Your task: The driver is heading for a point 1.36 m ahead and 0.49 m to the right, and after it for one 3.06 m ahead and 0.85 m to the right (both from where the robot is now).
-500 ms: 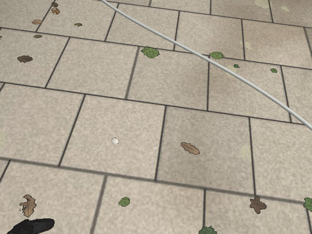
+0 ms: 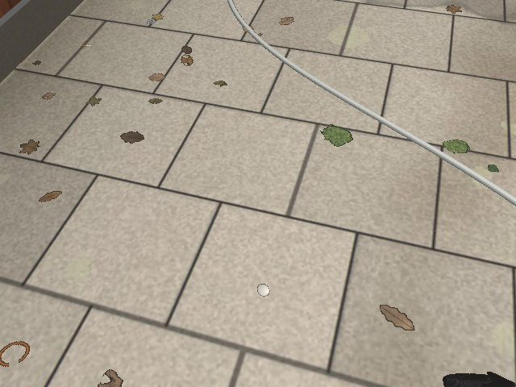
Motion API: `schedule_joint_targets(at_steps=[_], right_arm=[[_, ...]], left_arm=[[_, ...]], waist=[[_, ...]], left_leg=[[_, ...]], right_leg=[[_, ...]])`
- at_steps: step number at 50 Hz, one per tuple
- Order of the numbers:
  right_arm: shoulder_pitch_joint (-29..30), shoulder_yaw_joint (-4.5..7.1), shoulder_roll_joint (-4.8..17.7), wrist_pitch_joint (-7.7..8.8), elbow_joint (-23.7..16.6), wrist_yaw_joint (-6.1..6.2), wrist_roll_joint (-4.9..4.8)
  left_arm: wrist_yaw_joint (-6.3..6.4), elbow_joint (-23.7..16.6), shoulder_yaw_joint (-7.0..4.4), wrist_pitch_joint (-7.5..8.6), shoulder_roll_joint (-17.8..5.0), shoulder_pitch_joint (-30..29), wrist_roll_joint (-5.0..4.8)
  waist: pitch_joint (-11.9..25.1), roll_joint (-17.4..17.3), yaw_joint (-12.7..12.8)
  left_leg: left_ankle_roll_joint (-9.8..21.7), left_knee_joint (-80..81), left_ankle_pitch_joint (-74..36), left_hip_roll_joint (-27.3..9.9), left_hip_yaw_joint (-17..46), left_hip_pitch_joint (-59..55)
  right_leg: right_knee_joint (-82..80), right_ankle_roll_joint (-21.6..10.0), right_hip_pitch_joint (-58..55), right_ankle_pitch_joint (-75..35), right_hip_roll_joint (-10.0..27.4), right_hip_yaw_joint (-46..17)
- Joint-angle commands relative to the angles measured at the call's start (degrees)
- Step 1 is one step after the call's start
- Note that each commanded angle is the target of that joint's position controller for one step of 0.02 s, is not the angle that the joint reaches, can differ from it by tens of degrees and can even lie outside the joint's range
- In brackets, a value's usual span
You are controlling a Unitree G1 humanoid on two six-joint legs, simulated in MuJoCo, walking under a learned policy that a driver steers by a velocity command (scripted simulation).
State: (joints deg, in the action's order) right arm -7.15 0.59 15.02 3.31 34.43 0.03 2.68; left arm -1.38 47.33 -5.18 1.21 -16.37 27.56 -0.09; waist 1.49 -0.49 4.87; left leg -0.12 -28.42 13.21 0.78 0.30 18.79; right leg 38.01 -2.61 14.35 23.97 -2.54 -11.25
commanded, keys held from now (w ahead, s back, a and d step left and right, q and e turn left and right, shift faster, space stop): w+e+shift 0.36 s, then e+shift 0.34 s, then shift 0.02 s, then q+shift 0.04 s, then w+q+shift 0.24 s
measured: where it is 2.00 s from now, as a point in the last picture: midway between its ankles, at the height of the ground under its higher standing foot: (431, 178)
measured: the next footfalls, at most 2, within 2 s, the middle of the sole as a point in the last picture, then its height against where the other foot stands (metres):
right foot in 0.40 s outside the picture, level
left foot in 0.80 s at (394, 299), level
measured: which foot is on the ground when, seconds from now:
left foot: down 0.00-0.40, up 0.42-0.78, down 0.80-1.00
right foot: up 0.00-0.38, down 0.40-0.80, up 0.82-1.00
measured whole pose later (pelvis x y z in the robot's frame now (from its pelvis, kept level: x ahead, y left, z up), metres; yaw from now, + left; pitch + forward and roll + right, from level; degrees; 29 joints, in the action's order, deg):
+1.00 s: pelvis +0.60 -0.23 +0.00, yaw -42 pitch +1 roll +1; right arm -20.8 3.2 15.6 1.0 41.9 -0.6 1.6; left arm -1.3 36.5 -0.9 0.9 -15.2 9.7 3.4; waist -0.5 -0.7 -1.4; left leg 2.9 -22.8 2.9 8.7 9.5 19.8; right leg 51.1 -1.9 21.6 31.1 -3.2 -3.5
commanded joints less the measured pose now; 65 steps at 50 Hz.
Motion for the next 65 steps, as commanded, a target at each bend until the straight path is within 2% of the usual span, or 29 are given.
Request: schedule_joint_targets(at_steps=[1, 4, 14, 17, 19, 20, 21, 22, 23, 24, 25, 28, 30, 35, 38, 40, 41, 42, 44, 46, 47, 50, 51, 52, 53, 54, 56, 58, 65], right_arm=[[-14.42, 5.00, 13.62, 0.66, 0.27, 1.58, 1.04], [-11.92, 2.81, 7.07, 1.19, 1.40, 1.08, 0.03], [-16.78, 2.82, 6.69, 3.43, 9.97, 0.79, -0.53], [-18.56, 3.79, 11.86, 2.59, 11.26, 1.49, -0.55], [-15.28, 4.96, 15.77, 0.63, 10.05, 1.75, -0.32], [-14.63, 4.72, 14.70, 0.64, 9.44, 1.31, -0.54], [-15.25, 3.23, 7.11, 1.04, 8.17, 0.19, -0.18], [-17.93, 2.78, 8.54, 1.67, 1.66, 0.21, -2.03], [-10.00, 2.76, 10.72, 2.58, 1.06, 0.52, -1.35], [-7.08, 2.64, 10.72, 5.57, -3.08, 1.48, -4.36], [-6.44, 2.86, 10.68, 5.84, -1.63, 2.30, -3.92], [-8.44, 4.18, 11.79, 3.73, -0.79, 2.06, -1.96], [-3.85, 3.27, 7.83, 3.33, -3.13, 1.99, -0.37], [4.57, 2.63, 4.27, 3.25, -5.44, 0.44, -2.60], [1.20, 4.00, 7.52, 3.68, -3.84, -0.13, -2.34], [-9.60, 3.89, 7.34, 4.14, -0.81, -0.09, -0.58], [-11.75, 3.80, 8.65, 3.73, -0.06, -0.31, -0.12], [-14.58, 5.60, 12.64, 3.16, 1.58, -0.67, -2.87], [-8.42, 5.11, 9.90, 1.67, -1.78, 0.39, -3.49], [-7.52, 4.97, 10.24, 1.33, -2.38, 0.25, -2.81], [-9.51, 5.12, 10.65, -0.35, 2.39, -0.05, -0.78], [-2.79, 5.67, 9.89, -3.24, 1.64, -0.80, -0.46], [2.27, 5.67, 8.66, -3.90, 0.27, -1.03, -0.88], [1.26, 5.35, 5.74, -3.50, -0.08, -1.06, -2.51], [-4.53, 3.69, -0.10, -2.39, -0.43, -0.81, -4.05], [-0.75, 4.05, 4.18, -1.76, -3.65, -1.06, -2.36], [-1.57, 5.04, 7.22, -1.90, -3.06, -2.94, -1.52], [-7.15, 5.08, 6.76, -3.01, 0.50, -4.14, -0.75], [5.77, 3.10, 5.02, -3.79, -3.04, -6.19, -0.76]], left_arm=[[0.26, -11.13, 0.33, 1.79, -4.66, -16.15, 0.20], [-2.28, -9.07, -0.07, 0.26, -4.83, -14.43, 2.02], [-5.57, -15.87, 3.02, -1.22, -2.48, -32.73, 2.02], [-4.47, -15.07, 3.14, -1.25, -3.40, -28.71, 1.36], [-2.99, -9.88, 1.04, -0.66, -7.98, -9.26, 1.28], [-1.61, -6.17, -0.71, -0.24, -10.96, 0.53, 2.08], [-0.16, -6.15, -2.35, -0.96, -15.60, -4.38, 0.88], [-0.31, -9.71, -3.73, -1.67, -22.46, -5.61, 2.44], [0.35, -9.97, -3.58, -1.78, -19.10, -4.41, 1.29], [-0.22, -12.87, -2.58, 1.01, -15.57, -8.48, -2.06], [-0.44, -12.81, -1.88, 2.67, -13.16, -13.50, -2.63], [0.59, -14.56, -1.04, 3.22, -10.35, -20.19, -1.48], [1.90, -13.80, -1.25, 2.50, -10.61, -20.11, -1.86], [5.46, -10.74, -2.05, -2.68, -10.20, -13.36, -2.84], [5.98, -10.78, -1.05, -2.51, -6.57, -13.17, -1.09], [4.55, -11.46, 1.08, -1.55, -1.90, -15.62, 0.04], [3.35, -9.89, 2.21, -1.42, 2.10, -1.55, 1.13], [1.55, -8.06, 1.73, -0.95, -3.86, 5.68, -1.12], [1.05, -12.58, 0.62, -0.05, -9.51, -14.88, -0.44], [1.14, -14.23, 1.25, 1.42, -7.47, -19.48, 2.16], [0.08, -12.89, 1.71, 0.22, -7.43, -15.82, 6.06], [0.17, -11.72, 2.39, -0.15, -4.54, -6.54, 3.18], [1.17, -8.81, 2.04, 0.15, -4.78, 2.05, 2.30], [2.28, -7.38, 0.92, 0.46, -8.92, 3.76, 3.09], [3.05, -10.35, 0.75, 1.17, -10.99, -2.93, 2.77], [4.17, -14.09, -0.10, 1.03, -13.87, -9.76, 2.93], [3.98, -13.13, 1.26, 2.50, -8.15, -14.51, 2.59], [3.70, -12.04, 1.42, 3.57, -7.90, -13.35, 2.31], [1.98, -4.94, 1.24, 5.28, -7.00, -5.28, 2.49]], waist=[[2.98, -6.55, -11.95], [-1.94, -6.77, -8.10], [-12.50, -3.10, -6.83], [-5.97, -5.51, -2.91], [4.65, -7.27, 6.81], [9.17, -3.28, 10.17], [5.99, 11.34, 3.10], [20.00, 14.58, 0.84], [18.31, 0.08, 3.38], [11.36, -0.68, 0.30], [6.54, -6.73, -3.56], [-2.09, -5.98, -9.13], [-3.81, -3.72, -8.41], [4.44, 3.26, -2.91], [6.24, 7.60, -4.07], [14.15, 5.42, -10.03], [19.69, -10.45, -3.97], [21.58, -14.03, -3.48], [4.98, -3.22, -7.28], [1.65, 2.54, -5.20], [1.76, 5.31, -3.14], [-2.81, -10.19, 2.14], [-4.06, -8.36, 7.31], [-3.06, 0.80, 7.71], [3.11, 17.17, 3.78], [0.62, 12.94, 2.44], [-3.99, 3.91, -2.77], [-3.90, 3.75, -3.65], [-10.48, 4.57, -0.80]], left_leg=[[7.17, 15.74, 33.07, -25.72, 34.45, -30.74], [5.10, 18.31, 18.23, -18.22, 16.08, -22.75], [2.86, 24.74, -20.81, -13.45, -13.30, -16.92], [1.84, 11.63, -69.92, -14.61, -16.51, -22.83], [2.89, -14.30, -78.79, -16.76, -14.94, -19.82], [1.33, -32.53, -59.38, -14.30, -14.60, -9.36], [-1.07, -54.62, 11.19, -2.89, -12.69, 10.35], [-3.17, -71.56, 18.33, 2.47, -1.83, 26.55], [-2.31, -68.39, 10.74, -1.49, 4.56, 28.86], [-2.40, -62.97, 13.31, 0.13, 8.52, 27.88], [-2.88, -57.27, 11.90, -3.49, 8.76, 26.20], [-4.74, -43.36, 9.80, -5.94, 7.22, 16.86], [-5.51, -30.88, 5.04, -2.95, 2.85, 12.63], [-5.39, -3.65, -18.82, 8.61, -0.78, -2.96], [-4.28, 1.80, -27.45, 5.79, 1.90, -5.17], [1.40, 4.08, -34.61, -3.01, 6.14, -17.96], [14.50, -0.29, -33.50, -17.46, 29.68, -34.31], [22.86, 8.42, 18.67, -24.42, 53.51, -36.27], [16.13, 16.02, 33.83, -16.57, 49.14, -19.45], [12.25, 18.49, 24.24, -9.50, 41.94, -7.63], [9.17, 18.79, 19.63, -6.32, 32.40, 1.67], [5.44, 21.48, 8.85, 6.18, 16.80, 18.46], [2.52, 16.39, 7.42, 7.39, 15.68, 26.96], [-1.95, 5.19, 9.92, 10.48, 11.77, 36.47], [0.78, -17.49, 15.51, 9.49, 9.56, 37.29], [0.15, -25.71, 9.03, 3.60, 7.23, 40.11], [-0.13, -31.82, 1.61, -0.66, 7.88, 38.34], [-0.88, -37.15, -0.92, -1.57, 3.79, 36.03], [2.88, -29.66, -8.52, -6.42, -3.47, 34.27]], right_leg=[[26.72, -2.09, 38.89, -1.29, 3.15, 5.10], [29.49, -0.73, 36.52, -7.18, 6.51, 7.59], [13.99, -4.01, 31.30, -20.17, 6.57, 18.39], [8.38, -8.28, 16.50, -15.22, -0.99, 24.68], [6.53, -10.96, -4.39, -9.32, -4.93, 22.08], [-1.46, -11.93, -21.06, -13.97, -4.72, 16.41], [-3.12, -11.89, -30.39, -21.46, 5.89, -0.16], [-10.86, -25.17, -45.03, -32.14, 19.54, -31.04], [-14.94, -22.63, -41.32, -35.54, 18.08, -29.01], [-19.23, -22.71, -32.78, -30.85, 17.02, -29.71], [-19.81, -20.32, -23.84, -32.10, 14.48, -24.27], [-21.82, -17.41, -2.99, -46.97, 8.81, -12.82], [-19.08, -13.75, 5.69, -58.40, 2.16, -5.90], [-10.36, -1.08, 8.46, -46.08, -5.00, -5.85], [-1.63, 0.30, -0.71, -40.44, -2.85, -7.77], [16.76, 0.43, -3.88, -27.68, -2.44, -3.18], [35.65, 2.66, 11.50, 15.44, -8.71, -2.61], [43.70, 1.46, 21.68, 12.85, -4.66, -0.67], [41.12, 1.36, 28.23, 0.60, -1.15, 3.96], [29.96, 1.12, 19.67, -2.12, 0.12, 4.01], [21.84, 1.19, 9.72, 4.18, 0.06, 7.35], [-4.60, 0.52, -13.57, 8.47, -3.79, 14.46], [-16.54, -0.19, -25.88, -6.54, -3.03, 15.92], [-19.52, -0.43, -36.22, -9.71, 1.40, 13.13], [-22.05, -1.93, -33.37, 7.85, 21.77, -8.47], [-29.19, -7.45, -19.47, 25.28, 31.73, -23.72], [-29.06, -7.37, -15.10, 18.17, 26.31, -15.81], [-30.76, -5.02, -15.67, 7.32, 20.47, -2.91], [-33.06, -2.28, -15.82, -13.80, 14.95, 19.47]])
Keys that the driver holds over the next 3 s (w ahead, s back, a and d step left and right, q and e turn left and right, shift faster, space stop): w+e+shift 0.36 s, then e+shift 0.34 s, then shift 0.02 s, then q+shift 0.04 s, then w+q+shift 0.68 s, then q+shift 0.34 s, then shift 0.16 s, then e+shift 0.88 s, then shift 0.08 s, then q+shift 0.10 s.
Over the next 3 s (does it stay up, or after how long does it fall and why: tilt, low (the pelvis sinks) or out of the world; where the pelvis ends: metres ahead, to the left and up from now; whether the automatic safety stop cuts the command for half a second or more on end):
stays up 1.26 -0.47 -0.01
